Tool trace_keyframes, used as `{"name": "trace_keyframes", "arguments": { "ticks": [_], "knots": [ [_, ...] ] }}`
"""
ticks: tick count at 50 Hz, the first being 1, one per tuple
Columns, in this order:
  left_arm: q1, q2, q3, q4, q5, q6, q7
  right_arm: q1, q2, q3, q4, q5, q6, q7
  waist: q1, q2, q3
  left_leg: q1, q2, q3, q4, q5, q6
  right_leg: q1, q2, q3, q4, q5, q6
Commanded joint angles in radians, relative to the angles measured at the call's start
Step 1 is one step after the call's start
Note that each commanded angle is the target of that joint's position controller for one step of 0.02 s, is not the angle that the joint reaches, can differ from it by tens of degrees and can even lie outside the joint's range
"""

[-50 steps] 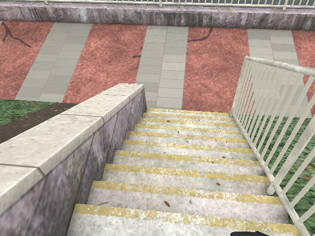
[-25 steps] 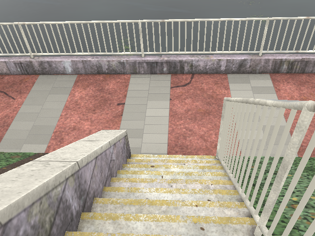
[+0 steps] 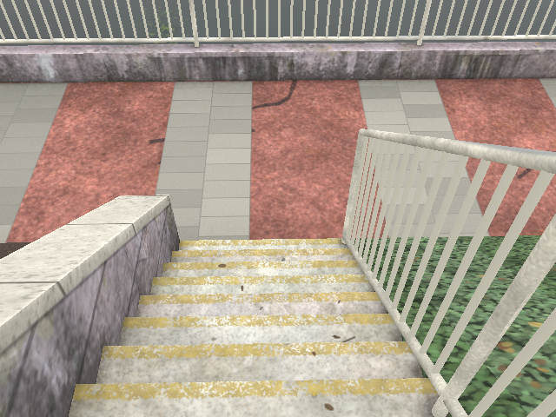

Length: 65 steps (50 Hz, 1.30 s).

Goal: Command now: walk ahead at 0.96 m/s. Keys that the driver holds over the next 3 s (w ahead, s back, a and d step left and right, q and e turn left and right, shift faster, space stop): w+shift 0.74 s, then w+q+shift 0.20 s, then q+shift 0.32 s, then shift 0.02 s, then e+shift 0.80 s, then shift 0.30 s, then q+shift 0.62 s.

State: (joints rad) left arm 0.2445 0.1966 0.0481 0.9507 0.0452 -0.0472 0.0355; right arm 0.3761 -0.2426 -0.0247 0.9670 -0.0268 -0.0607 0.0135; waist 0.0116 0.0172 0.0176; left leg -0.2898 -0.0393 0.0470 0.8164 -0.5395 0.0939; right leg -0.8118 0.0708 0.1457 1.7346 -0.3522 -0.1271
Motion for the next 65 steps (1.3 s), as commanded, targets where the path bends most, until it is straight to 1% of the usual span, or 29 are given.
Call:
{"name": "trace_keyframes", "arguments": {
  "ticks": [1,5,8,11,12,13,15,17,21,23,25,26,27,28,30,33,37,40,42,43,44,46,50,53,56,58,59,63,65],
  "knots": [
    [-0.04,0.091,0.02,-0.056,0.019,-0.002,-0.022,0.059,-0.071,0.012,-0.021,0.008,-0.065,-0.02,0.032,0.006,0.063,-0.269,0.199,-0.194,-0.164,0.666,0.076,0.138,-0.007,-0.109,-0.662,0.476,0.104],
    [-0.111,0.037,0.004,-0.063,-0.028,-0.041,-0.064,-0.007,-0.056,0.007,0.013,0.05,-0.096,-0.033,0.022,0.02,0.051,-0.43,0.087,-0.087,-0.034,0.172,0.052,0.543,-0.017,-0.217,-1.019,1.135,0.072],
    [0.088,0.1,0.02,0.014,-0.031,-0.01,-0.038,0.002,-0.069,0.002,0.053,0.005,-0.063,-0.038,0.065,0.159,0.051,-0.304,0.135,-0.139,0.265,0.387,0.074,0.616,-0.04,-0.226,-0.881,0.917,0.025],
    [0.749,0.262,0.089,0.216,-0.012,0.003,-0.016,-0.178,-0.13,-0.029,0.037,-0.014,-0.045,-0.032,0.435,-0.104,0.01,-0.48,0.023,-0.092,1.305,0.612,0.036,1.088,-0.106,-0.144,-1.153,0.594,-0.112],
    [0.56,0.205,0.055,0.161,-0.034,-0.016,-0.049,-0.158,0.005,-0.007,-0.031,0.004,-0.038,-0.06,0.293,-0.28,0.195,-0.698,-0.193,-0.104,1.481,-0.258,0.058,0.934,-0.236,-0.015,-1.214,0.928,-0.079],
    [0.507,0.192,0.029,0.161,-0.037,-0.049,-0.068,0.041,0.0,-0.002,-0.048,-0.019,-0.043,-0.067,0.077,-0.196,0.153,-0.896,-0.067,-0.235,1.128,-0.17,0.097,1.045,-0.318,0.189,-1.016,1.025,-0.048],
    [0.35,0.07,0.0,0.155,-0.046,-0.067,-0.057,0.104,-0.004,-0.008,0.061,-0.033,-0.005,-0.068,-0.03,0.039,0.138,-0.831,-0.01,-0.234,0.906,0.117,0.086,0.777,-0.233,0.129,-1.053,0.527,-0.022],
    [0.131,0.103,-0.012,0.1,-0.052,-0.086,-0.019,0.04,-0.022,-0.011,-0.016,-0.064,-0.012,-0.052,-0.151,-0.066,0.144,-0.416,0.036,-0.144,0.318,0.479,-0.045,0.241,-0.3,0.177,-0.993,0.49,-0.122],
    [0.133,0.076,-0.009,0.07,-0.078,-0.122,0.012,-0.046,0.008,0.014,0.004,-0.006,-0.026,-0.01,-0.125,0.016,0.1,0.066,0.005,0.043,0.015,1.226,-0.063,-0.106,-0.096,-0.037,-0.773,-0.013,-0.034],
    [0.129,0.195,0.023,0.06,-0.076,-0.091,-0.003,-0.068,-0.004,0.011,-0.028,0.011,-0.005,-0.018,-0.072,-0.173,0.078,0.227,-0.041,0.116,0.011,1.005,-0.058,-0.024,-0.16,0.013,-0.766,0.172,-0.062],
    [-0.036,0.141,0.004,0.054,-0.071,-0.068,-0.001,0.503,-0.155,-0.048,0.134,-0.047,0.033,-0.041,-0.34,-0.261,-0.024,0.561,0.044,-0.014,0.063,0.803,0.057,-0.102,-0.15,0.015,-0.18,0.697,-0.051],
    [-0.216,0.135,0.015,0.011,-0.071,-0.071,-0.006,0.73,-0.227,-0.083,0.183,-0.024,0.038,-0.031,-0.541,-0.013,-0.008,0.668,0.142,-0.106,-0.186,0.789,0.147,-0.21,0.026,-0.092,0.44,0.329,-0.027],
    [-0.13,0.003,-0.017,-0.052,-0.059,-0.059,0.013,0.408,-0.121,-0.031,0.104,0.031,0.022,0.014,-0.313,0.254,0.205,0.386,0.216,-0.176,-0.326,0.938,0.065,-0.308,0.174,-0.119,0.579,-0.322,-0.077],
    [0.073,-0.013,-0.016,-0.046,-0.054,-0.056,0.022,0.368,-0.082,0.002,0.101,0.0,-0.012,0.034,-0.11,0.23,0.132,0.496,0.28,-0.347,-0.034,1.263,0.066,-0.452,0.09,0.009,0.337,-0.31,-0.106],
    [0.17,-0.023,-0.009,0.028,-0.015,-0.034,0.027,0.334,-0.013,0.029,0.122,-0.018,-0.037,0.026,-0.008,-0.009,0.051,0.336,0.299,-0.389,-0.027,0.803,0.085,-0.453,0.022,0.113,0.167,-0.135,-0.109],
    [0.021,0.02,-0.001,-0.022,0.036,-0.01,0.005,0.166,-0.075,0.027,0.083,-0.032,-0.059,-0.019,0.069,0.028,0.138,-0.325,0.314,-0.526,-0.165,0.56,0.173,-0.039,-0.053,0.007,-0.357,0.395,0.088],
    [-0.114,0.003,-0.029,-0.057,-0.038,-0.047,-0.051,0.075,-0.026,0.035,0.046,0.06,-0.085,-0.057,0.053,-0.027,0.143,-0.609,0.093,-0.227,-0.008,0.176,0.077,0.48,-0.051,-0.211,-0.883,1.051,0.089],
    [0.031,0.096,-0.006,-0.023,-0.03,-0.023,-0.035,0.035,-0.087,-0.001,0.047,0.02,-0.049,-0.037,0.041,0.167,0.069,-0.387,0.099,-0.241,0.245,0.411,0.109,0.643,-0.064,-0.216,-0.88,0.876,0.065],
    [0.559,0.207,0.045,0.131,-0.007,-0.019,-0.017,0.0,-0.076,-0.004,0.065,-0.011,-0.024,-0.04,0.289,0.083,-0.016,-0.444,0.068,-0.181,0.937,0.921,0.073,1.037,-0.098,-0.184,-1.06,0.712,-0.006],
    [0.654,0.199,0.053,0.162,-0.013,-0.007,-0.048,-0.128,-0.094,-0.034,0.04,0.008,-0.009,-0.047,0.399,-0.13,0.055,-0.665,-0.139,-0.13,1.432,0.097,0.076,1.107,-0.192,-0.115,-1.22,0.682,-0.044],
    [0.39,0.161,0.008,0.081,-0.009,-0.034,-0.081,0.044,0.014,-0.01,-0.06,0.056,-0.012,-0.071,0.09,-0.311,0.065,-0.898,-0.137,-0.179,1.382,-0.184,0.076,1.137,-0.387,0.07,-0.952,1.344,0.026],
    [0.379,0.108,0.008,0.096,-0.028,-0.058,-0.091,0.18,-0.011,-0.03,0.059,-0.011,0.025,-0.078,0.017,-0.022,0.04,-0.895,0.012,-0.204,1.073,-0.011,0.091,0.991,-0.418,0.125,-1.027,0.879,0.003],
    [0.137,0.067,-0.024,0.056,-0.028,-0.11,-0.014,0.13,0.05,-0.017,0.051,-0.068,0.034,-0.041,-0.154,-0.122,0.153,-0.265,0.022,-0.051,0.374,0.723,-0.043,0.106,-0.314,-0.108,-1.014,0.614,0.016],
    [0.056,0.067,-0.026,0.036,-0.092,-0.141,0.025,0.015,0.058,-0.004,-0.008,0.011,0.006,-0.002,-0.156,-0.023,0.086,0.171,-0.022,0.09,-0.047,1.372,-0.05,-0.083,-0.218,-0.325,-0.785,0.208,0.117],
    [-0.069,0.225,0.016,0.005,-0.077,-0.117,0.007,0.335,-0.093,-0.045,0.044,-0.021,0.05,-0.024,-0.3,-0.206,-0.094,0.499,-0.078,0.176,0.055,1.117,0.034,0.044,-0.263,-0.331,-0.282,0.717,0.133],
    [-0.256,0.186,0.038,-0.055,-0.033,-0.055,0.017,0.534,-0.215,-0.095,0.09,0.032,0.074,-0.026,-0.484,0.101,0.082,0.501,0.146,-0.181,-0.518,1.032,0.223,-0.065,-0.052,-0.335,0.541,-0.191,0.164],
    [-0.012,0.062,-0.003,-0.17,-0.005,-0.038,0.02,0.324,-0.205,-0.057,0.051,0.051,0.06,-0.017,-0.142,0.267,0.151,0.515,0.19,-0.333,-0.152,2.081,0.165,-0.313,0.001,-0.256,0.489,-0.51,0.152],
    [0.071,0.096,-0.02,-0.148,0.053,0.001,0.037,0.151,-0.122,-0.017,-0.045,0.012,0.014,-0.033,0.02,-0.176,0.005,0.106,0.21,-0.538,-0.134,1.558,0.208,-0.209,-0.091,-0.09,-0.192,0.045,0.154],
    [0.149,0.03,-0.038,-0.139,0.013,0.026,0.051,0.114,-0.11,-0.012,-0.062,-0.008,0.01,-0.06,0.103,0.013,-0.114,-0.174,0.228,-0.622,-0.075,1.735,0.187,0.159,-0.084,-0.11,-0.308,0.363,0.2]
  ]
}}
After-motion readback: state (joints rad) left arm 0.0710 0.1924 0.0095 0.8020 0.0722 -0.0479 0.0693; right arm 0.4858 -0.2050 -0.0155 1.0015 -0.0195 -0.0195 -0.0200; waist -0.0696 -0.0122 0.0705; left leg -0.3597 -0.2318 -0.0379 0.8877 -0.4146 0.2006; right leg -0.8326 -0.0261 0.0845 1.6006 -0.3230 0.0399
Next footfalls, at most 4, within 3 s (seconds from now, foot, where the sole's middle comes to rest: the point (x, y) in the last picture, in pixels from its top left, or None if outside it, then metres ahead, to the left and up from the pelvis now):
0.22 right None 0.21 -0.10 -0.94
0.52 left None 0.44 0.06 -1.14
0.86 right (329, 413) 0.70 -0.14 -1.34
1.16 left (287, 373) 0.92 0.00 -1.54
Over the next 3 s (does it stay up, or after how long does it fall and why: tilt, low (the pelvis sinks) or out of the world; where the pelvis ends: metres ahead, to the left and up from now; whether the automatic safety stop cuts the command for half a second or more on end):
stays up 0.91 0.05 -0.78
